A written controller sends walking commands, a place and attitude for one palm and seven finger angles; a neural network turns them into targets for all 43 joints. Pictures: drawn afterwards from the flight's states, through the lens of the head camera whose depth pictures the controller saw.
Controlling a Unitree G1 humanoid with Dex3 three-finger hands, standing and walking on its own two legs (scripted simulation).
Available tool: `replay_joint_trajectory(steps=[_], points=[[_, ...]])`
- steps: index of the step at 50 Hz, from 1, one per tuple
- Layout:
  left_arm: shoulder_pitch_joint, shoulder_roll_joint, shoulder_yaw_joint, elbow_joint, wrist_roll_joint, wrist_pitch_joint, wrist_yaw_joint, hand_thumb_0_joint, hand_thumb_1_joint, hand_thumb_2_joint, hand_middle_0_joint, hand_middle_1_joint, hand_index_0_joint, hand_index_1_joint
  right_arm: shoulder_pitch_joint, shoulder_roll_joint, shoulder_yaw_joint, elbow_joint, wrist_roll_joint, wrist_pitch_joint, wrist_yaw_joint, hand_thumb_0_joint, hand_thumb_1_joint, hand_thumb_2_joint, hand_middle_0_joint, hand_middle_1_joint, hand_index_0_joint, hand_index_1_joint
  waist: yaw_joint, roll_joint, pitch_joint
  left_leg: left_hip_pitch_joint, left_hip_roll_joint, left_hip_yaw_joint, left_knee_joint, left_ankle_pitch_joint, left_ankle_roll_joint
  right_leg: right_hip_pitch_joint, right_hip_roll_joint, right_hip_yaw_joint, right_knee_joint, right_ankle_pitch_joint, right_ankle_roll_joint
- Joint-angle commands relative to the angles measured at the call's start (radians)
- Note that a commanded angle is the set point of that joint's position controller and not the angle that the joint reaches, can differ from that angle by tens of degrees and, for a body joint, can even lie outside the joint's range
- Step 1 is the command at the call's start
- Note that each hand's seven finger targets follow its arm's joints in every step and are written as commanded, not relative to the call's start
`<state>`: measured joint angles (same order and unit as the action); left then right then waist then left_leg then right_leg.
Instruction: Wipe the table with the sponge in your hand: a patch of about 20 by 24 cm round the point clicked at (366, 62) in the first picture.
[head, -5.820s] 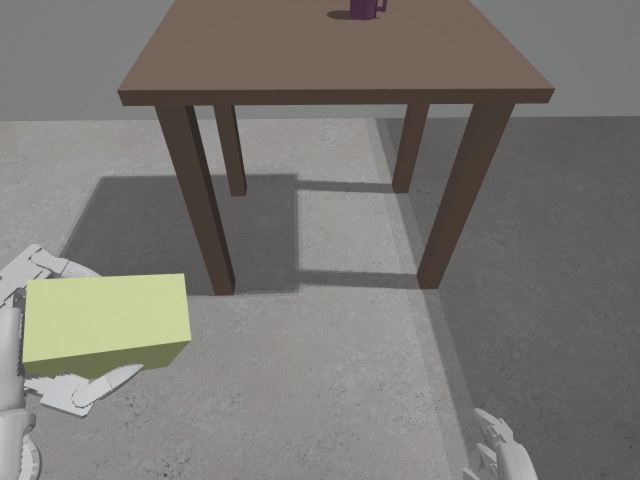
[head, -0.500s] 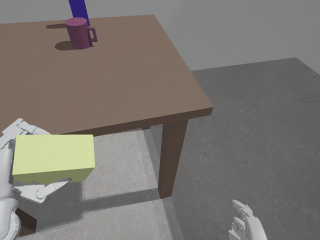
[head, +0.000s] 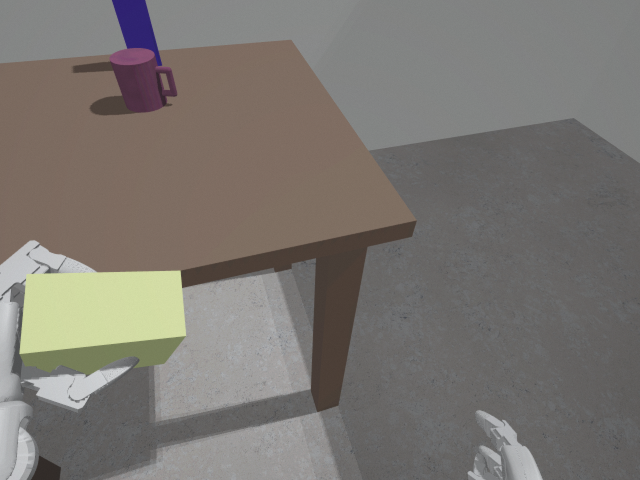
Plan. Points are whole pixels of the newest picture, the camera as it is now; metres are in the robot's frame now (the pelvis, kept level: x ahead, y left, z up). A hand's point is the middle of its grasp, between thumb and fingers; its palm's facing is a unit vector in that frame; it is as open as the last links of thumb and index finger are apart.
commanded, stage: shuffle to correct the standing spot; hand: left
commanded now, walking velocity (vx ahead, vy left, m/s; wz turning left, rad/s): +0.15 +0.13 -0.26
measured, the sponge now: (129, 324) +0.23 +0.21 +0.14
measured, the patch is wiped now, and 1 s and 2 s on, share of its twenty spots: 0.00 0.00 0.00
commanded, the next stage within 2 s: come to a stop and stand still in 0.62 s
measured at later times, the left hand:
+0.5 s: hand (133, 255) +0.29 +0.23 +0.16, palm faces +0.33 -0.84 -0.43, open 10.6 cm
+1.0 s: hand (88, 219) +0.33 +0.29 +0.17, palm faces +0.33 -0.86 -0.38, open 10.6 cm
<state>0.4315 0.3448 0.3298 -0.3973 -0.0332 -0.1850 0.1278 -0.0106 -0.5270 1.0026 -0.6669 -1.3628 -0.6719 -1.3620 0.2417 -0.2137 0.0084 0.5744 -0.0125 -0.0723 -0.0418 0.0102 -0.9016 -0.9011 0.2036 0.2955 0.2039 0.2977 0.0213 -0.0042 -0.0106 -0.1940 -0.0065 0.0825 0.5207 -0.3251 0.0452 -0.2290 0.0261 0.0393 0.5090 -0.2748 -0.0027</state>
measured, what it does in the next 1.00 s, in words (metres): walks ahead: right foot, then left foot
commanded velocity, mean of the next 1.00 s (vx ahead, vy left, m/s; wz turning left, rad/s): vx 0.05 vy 0.07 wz -0.04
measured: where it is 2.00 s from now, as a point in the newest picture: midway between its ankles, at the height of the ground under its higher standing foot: outside the picture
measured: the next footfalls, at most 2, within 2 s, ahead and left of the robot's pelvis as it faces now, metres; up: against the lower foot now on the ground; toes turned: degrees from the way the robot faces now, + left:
right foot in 0.40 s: +0.10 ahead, -0.01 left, +0.00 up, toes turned -7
left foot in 0.74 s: +0.20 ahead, +0.20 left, +0.00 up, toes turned -1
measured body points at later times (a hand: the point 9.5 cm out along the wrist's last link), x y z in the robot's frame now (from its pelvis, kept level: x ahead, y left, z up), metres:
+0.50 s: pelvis +0.06 +0.01 -0.02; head +0.08 +0.00 +0.43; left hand +0.27 +0.27 +0.19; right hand +0.19 -0.24 -0.12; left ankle +0.01 +0.12 -0.66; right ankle +0.07 -0.08 -0.74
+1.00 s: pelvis +0.10 +0.07 +0.00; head +0.11 +0.07 +0.45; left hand +0.31 +0.34 +0.19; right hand +0.25 -0.14 -0.09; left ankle +0.16 +0.20 -0.74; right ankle +0.07 -0.03 -0.74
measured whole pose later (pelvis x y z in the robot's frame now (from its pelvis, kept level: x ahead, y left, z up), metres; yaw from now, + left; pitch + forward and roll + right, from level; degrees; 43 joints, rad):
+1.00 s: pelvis +0.10 +0.07 +0.00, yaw -5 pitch -1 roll -1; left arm 0.44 0.35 0.36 -0.50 -0.04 -0.18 0.13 -0.01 -0.53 1.01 -0.67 -1.36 -0.67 -1.36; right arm 0.20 -0.13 0.04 0.59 0.01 -0.10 -0.02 0.01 -0.90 -0.90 0.20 0.30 0.20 0.30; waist 0.02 0.01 0.06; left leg -0.31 0.07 0.06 0.55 -0.21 -0.02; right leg -0.19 0.02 -0.03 0.53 -0.31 -0.02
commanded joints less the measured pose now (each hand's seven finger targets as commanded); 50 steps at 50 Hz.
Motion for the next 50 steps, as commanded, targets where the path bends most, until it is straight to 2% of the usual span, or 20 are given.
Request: replay_joint_trajectory(steps=[1,7,10,11,12,14,16,18,19,20,21,24,26,28,33,39,40,45,48,50], points=[[-0.126,0.174,0.117,-0.236,-0.008,-0.083,0.017,0.000,0.100,1.300,-1.200,-1.600,-1.200,-1.600,-0.110,-0.125,-0.053,-0.158,0.009,-0.054,-0.010,0.000,-0.900,-0.900,0.200,0.300,0.200,0.300,-0.013,0.050,-0.060,-0.040,0.094,-0.091,-0.054,0.099,-0.003,0.023,-0.056,0.066,0.013,0.166,-0.066],[-0.095,0.212,0.157,-0.273,-0.014,-0.105,0.018,0.000,0.100,1.300,-1.200,-1.600,-1.200,-1.600,-0.112,-0.118,-0.061,-0.158,0.017,-0.036,0.009,0.000,-0.900,-0.900,0.200,0.300,0.200,0.300,-0.021,-0.045,-0.108,-0.051,0.037,-0.017,0.126,0.215,-0.040,0.089,-0.177,0.242,0.028,0.464,-0.134],[-0.049,0.220,0.180,-0.327,-0.026,-0.111,0.016,0.000,0.100,1.300,-1.200,-1.600,-1.200,-1.600,-0.104,-0.120,-0.060,-0.160,0.023,-0.029,0.007,0.000,-0.900,-0.900,0.200,0.300,0.200,0.300,-0.038,0.139,-0.152,0.209,0.129,-0.124,-0.002,0.541,-0.017,-0.108,-0.057,0.042,0.274,0.363,-0.047],[-0.041,0.215,0.168,-0.359,-0.025,-0.112,0.015,0.000,0.100,1.300,-1.200,-1.600,-1.200,-1.600,-0.088,-0.114,-0.061,-0.163,0.022,-0.032,0.010,0.000,-0.900,-0.900,0.200,0.300,0.200,0.300,-0.051,0.234,-0.142,0.327,0.203,-0.211,-0.056,0.694,0.006,-0.276,-0.020,-0.046,0.386,0.046,-0.013],[-0.033,0.215,0.170,-0.361,-0.021,-0.111,0.014,0.000,0.100,1.300,-1.200,-1.600,-1.200,-1.600,-0.080,-0.107,-0.064,-0.165,0.013,-0.040,0.017,0.000,-0.900,-0.900,0.200,0.300,0.200,0.300,-0.049,0.258,-0.106,0.362,0.266,-0.270,-0.086,0.715,0.052,-0.375,-0.013,-0.085,0.441,-0.187,-0.009],[-0.035,0.206,0.166,-0.342,-0.018,-0.103,0.020,0.000,0.100,1.300,-1.200,-1.600,-1.200,-1.600,-0.079,-0.106,-0.062,-0.163,0.009,-0.055,0.019,0.000,-0.900,-0.900,0.200,0.300,0.200,0.300,-0.046,0.162,-0.050,0.302,0.283,-0.238,-0.093,0.664,0.084,-0.385,-0.037,-0.106,0.434,-0.203,-0.020],[-0.020,0.189,0.155,-0.298,-0.010,-0.092,0.027,0.000,0.100,1.300,-1.200,-1.600,-1.200,-1.600,-0.084,-0.114,-0.060,-0.157,0.011,-0.054,0.020,0.000,-0.900,-0.900,0.200,0.300,0.200,0.300,-0.036,0.144,-0.019,0.164,0.249,-0.153,-0.058,0.636,0.065,-0.245,-0.046,-0.147,0.272,-0.132,-0.029],[-0.029,0.199,0.172,-0.275,-0.007,-0.093,0.029,0.000,0.100,1.300,-1.200,-1.600,-1.200,-1.600,-0.111,-0.123,-0.056,-0.155,0.017,-0.050,0.019,0.000,-0.900,-0.900,0.200,0.300,0.200,0.300,-0.009,0.127,-0.066,-0.041,0.174,-0.024,0.111,0.569,0.026,0.108,-0.029,-0.182,0.034,0.071,-0.043],[-0.022,0.219,0.193,-0.248,-0.005,-0.094,0.029,0.000,0.100,1.300,-1.200,-1.600,-1.200,-1.600,-0.130,-0.122,-0.055,-0.156,0.019,-0.045,0.015,0.000,-0.900,-0.900,0.200,0.300,0.200,0.300,0.010,0.039,-0.109,-0.184,0.108,0.030,0.309,0.434,0.006,0.290,-0.094,-0.065,-0.010,0.272,-0.083],[-0.035,0.242,0.213,-0.254,-0.011,-0.102,0.031,0.000,0.100,1.300,-1.200,-1.600,-1.200,-1.600,-0.127,-0.113,-0.067,-0.167,0.019,-0.046,0.016,0.000,-0.900,-0.900,0.200,0.300,0.200,0.300,0.004,-0.136,-0.164,-0.386,-0.012,0.056,0.611,0.144,-0.028,0.409,-0.311,0.300,-0.060,0.446,-0.199],[-0.012,0.223,0.213,-0.235,-0.031,-0.120,0.024,0.000,0.100,1.300,-1.200,-1.600,-1.200,-1.600,-0.104,-0.138,-0.088,-0.165,0.019,-0.047,0.027,0.000,-0.900,-0.900,0.200,0.300,0.200,0.300,0.006,-0.168,-0.132,-0.467,-0.027,-0.083,0.812,-0.169,-0.044,0.327,-0.449,0.552,-0.160,0.470,-0.261],[-0.013,0.234,0.210,-0.323,-0.008,-0.150,0.010,0.000,0.100,1.300,-1.200,-1.600,-1.200,-1.600,-0.112,-0.111,-0.058,-0.141,0.016,-0.014,0.054,0.000,-0.900,-0.900,0.200,0.300,0.200,0.300,0.003,0.018,-0.043,-0.464,0.105,-0.235,0.770,-0.116,-0.051,0.135,-0.426,0.342,-0.113,0.440,-0.223],[-0.025,0.204,0.180,-0.310,-0.001,-0.155,0.014,0.000,0.100,1.300,-1.200,-1.600,-1.200,-1.600,-0.110,-0.092,-0.048,-0.128,0.012,-0.005,0.044,0.000,-0.900,-0.900,0.200,0.300,0.200,0.300,-0.016,-0.039,-0.045,-0.373,0.110,-0.163,0.623,-0.007,-0.055,0.039,-0.350,0.139,-0.126,0.449,-0.168],[-0.029,0.213,0.190,-0.281,-0.004,-0.147,0.021,0.000,0.100,1.300,-1.200,-1.600,-1.200,-1.600,-0.112,-0.081,-0.048,-0.126,0.011,-0.017,0.027,0.000,-0.900,-0.900,0.200,0.300,0.200,0.300,-0.013,-0.098,-0.040,-0.253,0.087,-0.064,0.409,0.073,-0.055,-0.027,-0.291,0.048,-0.129,0.395,-0.131],[-0.040,0.221,0.187,-0.297,-0.003,-0.115,0.034,0.000,0.100,1.300,-1.200,-1.600,-1.200,-1.600,-0.122,-0.068,-0.065,-0.134,0.014,-0.053,0.002,0.000,-0.900,-0.900,0.200,0.300,0.200,0.300,0.002,-0.123,-0.053,-0.017,0.009,0.062,0.051,0.153,-0.049,-0.031,-0.269,0.042,-0.075,0.212,-0.074],[-0.027,0.193,0.181,-0.304,-0.019,-0.098,0.013,0.000,0.100,1.300,-1.200,-1.600,-1.200,-1.600,-0.095,-0.100,-0.078,-0.147,0.040,-0.068,-0.004,0.000,-0.900,-0.900,0.200,0.300,0.200,0.300,-0.019,0.226,-0.083,0.004,0.245,-0.305,-0.189,0.292,0.077,-0.120,-0.033,-0.102,0.346,-0.194,0.035],[-0.039,0.199,0.178,-0.315,-0.016,-0.098,0.016,0.000,0.100,1.300,-1.200,-1.600,-1.200,-1.600,-0.102,-0.088,-0.069,-0.137,0.032,-0.076,-0.003,0.000,-0.900,-0.900,0.200,0.300,0.200,0.300,-0.018,0.196,-0.085,-0.008,0.287,-0.336,-0.215,0.271,0.100,-0.121,-0.046,-0.066,0.365,-0.250,0.025],[-0.037,0.178,0.153,-0.342,-0.008,-0.081,0.027,0.000,0.100,1.300,-1.200,-1.600,-1.200,-1.600,-0.100,-0.089,-0.043,-0.130,0.022,-0.089,0.006,0.000,-0.900,-0.900,0.200,0.300,0.200,0.300,-0.016,0.206,-0.118,-0.042,0.215,-0.158,-0.115,0.305,0.010,0.073,-0.033,-0.067,-0.037,0.038,0.008],[-0.036,0.164,0.135,-0.301,-0.018,-0.052,0.019,0.000,0.100,1.300,-1.200,-1.600,-1.200,-1.600,-0.103,-0.079,-0.047,-0.132,0.024,-0.085,0.008,0.000,-0.900,-0.900,0.200,0.300,0.200,0.300,-0.016,-0.025,-0.107,-0.011,0.096,-0.045,-0.010,0.230,-0.062,0.035,-0.080,0.050,-0.133,0.242,-0.024],[-0.044,0.164,0.124,-0.288,-0.026,-0.038,0.023,0.000,0.100,1.300,-1.200,-1.600,-1.200,-1.600,-0.106,-0.071,-0.035,-0.119,0.020,-0.076,-0.001,0.000,-0.900,-0.900,0.200,0.300,0.200,0.300,-0.023,0.000,-0.105,0.015,0.083,-0.032,-0.018,0.235,-0.069,0.010,-0.098,0.045,-0.137,0.280,-0.028]])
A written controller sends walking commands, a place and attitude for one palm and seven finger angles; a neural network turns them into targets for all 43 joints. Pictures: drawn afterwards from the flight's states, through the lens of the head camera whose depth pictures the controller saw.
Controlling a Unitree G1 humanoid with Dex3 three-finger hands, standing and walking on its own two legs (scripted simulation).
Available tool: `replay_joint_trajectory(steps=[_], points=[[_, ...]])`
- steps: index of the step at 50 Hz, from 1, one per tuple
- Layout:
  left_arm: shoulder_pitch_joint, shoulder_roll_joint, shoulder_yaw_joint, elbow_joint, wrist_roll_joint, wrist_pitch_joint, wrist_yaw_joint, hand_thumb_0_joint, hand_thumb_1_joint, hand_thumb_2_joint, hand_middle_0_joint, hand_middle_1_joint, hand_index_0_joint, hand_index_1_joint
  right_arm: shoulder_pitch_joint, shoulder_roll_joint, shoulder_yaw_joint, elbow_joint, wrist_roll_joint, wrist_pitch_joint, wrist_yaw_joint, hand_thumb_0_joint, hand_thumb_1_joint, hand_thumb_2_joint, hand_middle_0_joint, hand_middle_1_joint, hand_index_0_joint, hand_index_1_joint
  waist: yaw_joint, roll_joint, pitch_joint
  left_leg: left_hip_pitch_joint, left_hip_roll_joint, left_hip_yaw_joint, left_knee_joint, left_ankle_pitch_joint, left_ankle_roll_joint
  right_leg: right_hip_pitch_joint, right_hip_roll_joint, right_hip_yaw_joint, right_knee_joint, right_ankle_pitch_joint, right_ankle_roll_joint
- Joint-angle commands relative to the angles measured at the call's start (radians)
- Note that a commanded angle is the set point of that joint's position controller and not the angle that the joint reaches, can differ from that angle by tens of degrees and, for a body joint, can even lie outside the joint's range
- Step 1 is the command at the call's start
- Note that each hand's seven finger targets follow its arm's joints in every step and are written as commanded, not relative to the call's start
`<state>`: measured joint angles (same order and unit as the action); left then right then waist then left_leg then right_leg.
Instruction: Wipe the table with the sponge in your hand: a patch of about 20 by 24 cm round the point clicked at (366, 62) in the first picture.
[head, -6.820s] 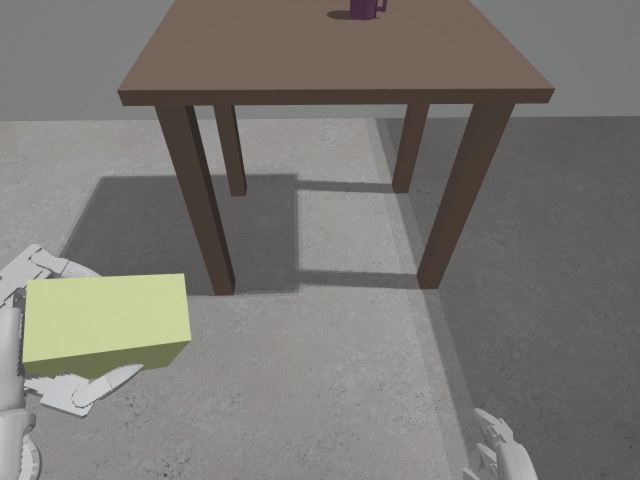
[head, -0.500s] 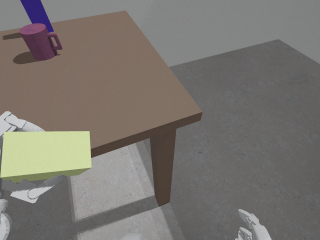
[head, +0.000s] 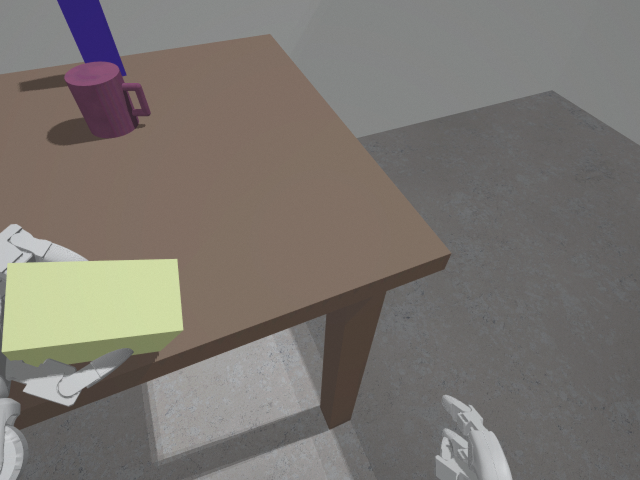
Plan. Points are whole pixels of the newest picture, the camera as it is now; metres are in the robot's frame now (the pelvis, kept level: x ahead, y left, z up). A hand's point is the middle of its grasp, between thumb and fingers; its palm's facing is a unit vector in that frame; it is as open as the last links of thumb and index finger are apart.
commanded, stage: come to a stop and stand still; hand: left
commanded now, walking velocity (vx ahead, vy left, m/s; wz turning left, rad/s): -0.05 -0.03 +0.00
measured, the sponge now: (122, 313) +0.23 +0.21 +0.15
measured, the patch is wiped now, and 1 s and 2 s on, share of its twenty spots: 0.00 0.00 0.00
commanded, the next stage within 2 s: look again from close up in 0.92 s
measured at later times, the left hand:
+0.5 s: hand (38, 302) +0.23 +0.28 +0.17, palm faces +0.32 -0.88 -0.35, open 10.6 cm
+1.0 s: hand (36, 284) +0.25 +0.29 +0.17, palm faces +0.39 -0.84 -0.36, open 10.6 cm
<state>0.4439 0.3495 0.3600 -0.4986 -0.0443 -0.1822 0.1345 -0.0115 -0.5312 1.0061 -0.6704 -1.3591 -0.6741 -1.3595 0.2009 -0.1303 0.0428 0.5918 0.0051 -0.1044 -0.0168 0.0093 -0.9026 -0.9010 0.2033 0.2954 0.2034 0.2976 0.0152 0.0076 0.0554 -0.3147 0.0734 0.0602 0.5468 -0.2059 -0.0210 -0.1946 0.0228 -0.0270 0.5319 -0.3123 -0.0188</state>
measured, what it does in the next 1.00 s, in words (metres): stands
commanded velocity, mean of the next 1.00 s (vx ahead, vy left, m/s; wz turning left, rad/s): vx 0.00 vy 0.00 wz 0.00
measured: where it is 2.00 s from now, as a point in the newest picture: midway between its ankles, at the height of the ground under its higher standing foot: outside the picture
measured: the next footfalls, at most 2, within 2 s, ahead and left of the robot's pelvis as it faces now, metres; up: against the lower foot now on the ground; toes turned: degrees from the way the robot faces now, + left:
none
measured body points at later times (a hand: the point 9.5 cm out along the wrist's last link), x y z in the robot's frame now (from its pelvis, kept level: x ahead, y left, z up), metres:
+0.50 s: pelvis +0.00 +0.04 +0.01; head +0.02 +0.07 +0.45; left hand +0.20 +0.32 +0.19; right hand +0.16 -0.21 -0.06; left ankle +0.05 +0.13 -0.73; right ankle -0.02 -0.11 -0.73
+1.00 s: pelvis +0.02 +0.04 +0.01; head +0.05 +0.06 +0.46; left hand +0.22 +0.33 +0.19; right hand +0.21 -0.18 -0.06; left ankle +0.05 +0.13 -0.73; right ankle -0.02 -0.11 -0.73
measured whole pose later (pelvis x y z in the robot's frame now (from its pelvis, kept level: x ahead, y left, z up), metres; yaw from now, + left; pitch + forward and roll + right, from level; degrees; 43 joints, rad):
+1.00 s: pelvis +0.02 +0.04 +0.01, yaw -1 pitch +0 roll -1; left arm 0.40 0.36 0.37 -0.49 -0.04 -0.17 0.12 -0.01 -0.53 1.01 -0.67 -1.36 -0.67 -1.36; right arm 0.16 -0.19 0.01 0.57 0.01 -0.11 -0.01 0.01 -0.90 -0.90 0.20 0.30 0.20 0.30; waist 0.03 -0.03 0.06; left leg -0.26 0.03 0.09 0.48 -0.21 0.04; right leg -0.13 -0.02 0.01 0.40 -0.27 0.04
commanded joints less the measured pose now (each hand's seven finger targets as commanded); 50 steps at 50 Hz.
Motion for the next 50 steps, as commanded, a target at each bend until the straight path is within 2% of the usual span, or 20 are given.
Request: replay_joint_trajectory(steps=[1,4,6,7,8,9,10,12,14,17,18,19,21,23,28,37,44,45,49,50], points=[[-0.085,0.161,0.089,-0.192,-0.015,-0.037,0.014,0.000,0.100,1.300,-1.200,-1.600,-1.200,-1.600,-0.075,-0.156,-0.069,-0.136,0.002,-0.042,-0.030,0.000,-0.900,-0.900,0.200,0.300,0.200,0.300,-0.013,0.026,-0.165,0.142,0.002,-0.013,-0.067,0.120,-0.005,-0.032,-0.079,0.099,-0.158,0.284,-0.002],[-0.094,0.181,0.100,-0.190,-0.016,-0.028,0.016,0.000,0.100,1.300,-1.200,-1.600,-1.200,-1.600,-0.099,-0.159,-0.066,-0.140,0.003,-0.040,-0.045,0.000,-0.900,-0.900,0.200,0.300,0.200,0.300,-0.006,0.080,-0.160,0.162,0.023,-0.035,-0.139,0.073,0.007,-0.034,-0.041,0.054,-0.163,0.185,0.019],[-0.087,0.163,0.086,-0.168,-0.015,-0.023,0.016,0.000,0.100,1.300,-1.200,-1.600,-1.200,-1.600,-0.095,-0.160,-0.064,-0.147,0.004,-0.035,-0.049,0.000,-0.900,-0.900,0.200,0.300,0.200,0.300,-0.005,0.065,-0.133,0.124,0.026,-0.049,-0.176,-0.001,0.013,-0.022,-0.032,0.050,-0.184,0.137,0.022],[-1.059,0.947,0.651,-0.344,0.129,-0.128,-0.009,0.000,0.100,1.300,-1.200,-1.600,-1.200,-1.600,-0.004,-0.222,-0.115,-0.119,-0.058,-0.084,-0.050,0.000,-0.900,-0.900,0.200,0.300,0.200,0.300,0.058,-0.160,0.060,-0.023,0.060,-0.019,0.021,0.104,0.052,-0.175,-0.143,0.180,-0.336,0.328,0.039],[-0.528,0.356,0.247,0.196,0.043,-0.076,-0.051,0.000,0.100,1.300,-1.200,-1.600,-1.200,-1.600,-0.061,-0.102,-0.063,-0.058,-0.017,-0.084,-0.042,0.000,-0.900,-0.900,0.200,0.300,0.200,0.300,0.006,-0.188,-0.109,0.105,-0.069,-0.034,-0.004,0.117,0.039,-0.118,-0.172,0.222,-0.212,0.427,-0.068],[-0.318,0.196,0.122,0.183,-0.004,-0.057,-0.048,0.000,0.100,1.300,-1.200,-1.600,-1.200,-1.600,-0.058,-0.174,-0.106,-0.119,0.023,-0.086,-0.031,0.000,-0.900,-0.900,0.200,0.300,0.200,0.300,0.032,0.058,-0.175,0.224,-0.037,0.005,-0.054,0.184,0.032,-0.069,-0.151,0.177,-0.140,0.467,-0.046],[-0.310,0.195,0.096,0.045,0.003,-0.075,-0.055,0.000,0.100,1.300,-1.200,-1.600,-1.200,-1.600,-0.032,-0.200,-0.115,-0.153,0.016,-0.084,-0.024,0.000,-0.900,-0.900,0.200,0.300,0.200,0.300,0.026,0.128,-0.230,0.226,-0.012,0.004,-0.064,0.206,0.043,-0.023,-0.124,0.157,-0.115,0.389,-0.008],[-0.153,0.161,0.063,-0.079,-0.005,-0.078,-0.055,0.000,0.100,1.300,-1.200,-1.600,-1.200,-1.600,-0.072,-0.197,-0.109,-0.181,0.019,-0.077,0.004,0.000,-0.900,-0.900,0.200,0.300,0.200,0.300,0.036,0.092,-0.228,0.223,0.008,-0.015,-0.079,0.199,0.057,-0.020,-0.097,0.123,-0.130,0.279,0.029],[-0.018,0.137,0.047,-0.110,-0.011,-0.071,-0.048,0.000,0.100,1.300,-1.200,-1.600,-1.200,-1.600,-0.107,-0.181,-0.095,-0.186,0.025,-0.078,0.013,0.000,-0.900,-0.900,0.200,0.300,0.200,0.300,0.034,0.035,-0.193,0.207,0.018,-0.022,-0.115,0.068,0.056,-0.047,-0.078,0.095,-0.159,0.155,0.015],[-0.055,0.207,0.114,-0.171,-0.004,-0.074,-0.035,0.000,0.100,1.300,-1.200,-1.600,-1.200,-1.600,-0.106,-0.201,-0.099,-0.214,0.011,-0.078,-0.002,0.000,-0.900,-0.900,0.200,0.300,0.200,0.300,0.017,-0.044,-0.106,0.130,0.004,-0.041,-0.157,-0.137,0.044,-0.098,-0.066,0.099,-0.228,-0.056,0.000],[-0.068,0.224,0.136,-0.167,-0.002,-0.079,-0.032,0.000,0.100,1.300,-1.200,-1.600,-1.200,-1.600,-0.103,-0.203,-0.099,-0.215,0.009,-0.080,-0.011,0.000,-0.900,-0.900,0.200,0.300,0.200,0.300,0.012,-0.043,-0.080,0.125,0.002,-0.048,-0.175,-0.174,0.043,-0.123,-0.059,0.097,-0.239,-0.105,-0.003],[-0.094,0.275,0.185,-0.188,0.003,-0.086,-0.019,0.000,0.100,1.300,-1.200,-1.600,-1.200,-1.600,-0.114,-0.208,-0.096,-0.204,0.009,-0.078,-0.020,0.000,-0.900,-0.900,0.200,0.300,0.200,0.300,0.012,0.015,-0.073,0.139,0.019,-0.053,-0.210,-0.199,0.046,-0.136,-0.042,0.070,-0.215,-0.112,0.001],[-0.132,0.210,0.150,-0.162,0.004,-0.097,-0.013,0.000,0.100,1.300,-1.200,-1.600,-1.200,-1.600,-0.090,-0.205,-0.097,-0.202,0.009,-0.082,-0.027,0.000,-0.900,-0.900,0.200,0.300,0.200,0.300,0.009,0.115,-0.081,0.070,0.055,-0.105,-0.288,-0.294,0.067,-0.049,-0.021,0.030,-0.130,-0.058,0.005],[-0.136,0.210,0.155,-0.139,0.009,-0.102,-0.011,0.000,0.100,1.300,-1.200,-1.600,-1.200,-1.600,-0.080,-0.202,-0.097,-0.195,0.010,-0.089,-0.026,0.000,-0.900,-0.900,0.200,0.300,0.200,0.300,0.014,0.149,-0.098,0.038,0.077,-0.116,-0.304,-0.311,0.080,0.009,-0.021,0.018,-0.084,-0.004,0.006],[-0.133,0.171,0.113,-0.153,0.016,-0.096,-0.017,0.000,0.100,1.300,-1.200,-1.600,-1.200,-1.600,-0.063,-0.198,-0.094,-0.174,0.008,-0.100,-0.012,0.000,-0.900,-0.900,0.200,0.300,0.200,0.300,0.006,0.063,-0.121,0.094,0.050,-0.091,-0.228,-0.181,0.067,0.007,-0.034,0.031,-0.154,0.072,0.005],[-0.144,0.160,0.084,-0.180,0.019,-0.067,-0.014,0.000,0.100,1.300,-1.200,-1.600,-1.200,-1.600,-0.081,-0.186,-0.085,-0.144,0.004,-0.094,-0.004,0.000,-0.900,-0.900,0.200,0.300,0.200,0.300,0.002,0.052,-0.167,0.206,0.017,-0.046,-0.154,0.133,0.051,0.004,-0.038,0.037,-0.160,0.243,0.010],[-0.105,0.181,0.113,-0.191,0.015,-0.051,-0.009,0.000,0.100,1.300,-1.200,-1.600,-1.200,-1.600,-0.109,-0.181,-0.083,-0.156,0.010,-0.069,-0.008,0.000,-0.900,-0.900,0.200,0.300,0.200,0.300,0.006,0.045,-0.194,0.250,0.012,-0.029,-0.132,0.216,0.055,0.005,-0.038,0.029,-0.153,0.293,0.014],[-0.092,0.149,0.084,-0.180,0.008,-0.049,-0.012,0.000,0.100,1.300,-1.200,-1.600,-1.200,-1.600,-0.095,-0.180,-0.082,-0.158,0.010,-0.062,-0.007,0.000,-0.900,-0.900,0.200,0.300,0.200,0.300,0.003,0.039,-0.190,0.236,0.016,-0.038,-0.130,0.221,0.058,0.019,-0.043,0.024,-0.154,0.294,0.015],[-0.097,0.171,0.102,-0.182,0.009,-0.042,-0.006,0.000,0.100,1.300,-1.200,-1.600,-1.200,-1.600,-0.116,-0.185,-0.086,-0.164,0.013,-0.053,-0.012,0.000,-0.900,-0.900,0.200,0.300,0.200,0.300,0.004,0.041,-0.161,0.219,0.001,-0.020,-0.135,0.141,0.054,0.002,-0.045,0.048,-0.184,0.284,0.011],[-0.092,0.139,0.069,-0.169,0.005,-0.041,-0.008,0.000,0.100,1.300,-1.200,-1.600,-1.200,-1.600,-0.103,-0.182,-0.085,-0.165,0.012,-0.047,-0.012,0.000,-0.900,-0.900,0.200,0.300,0.200,0.300,0.001,0.036,-0.152,0.205,0.004,-0.027,-0.139,0.122,0.056,0.012,-0.050,0.042,-0.186,0.274,0.010]])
